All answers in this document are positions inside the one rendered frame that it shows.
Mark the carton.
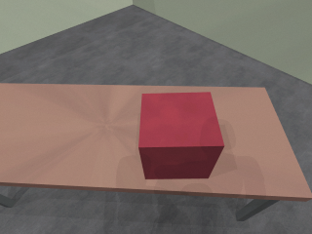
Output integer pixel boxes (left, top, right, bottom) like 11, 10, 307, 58
138, 92, 224, 179

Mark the table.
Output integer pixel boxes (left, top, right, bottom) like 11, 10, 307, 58
0, 83, 312, 221

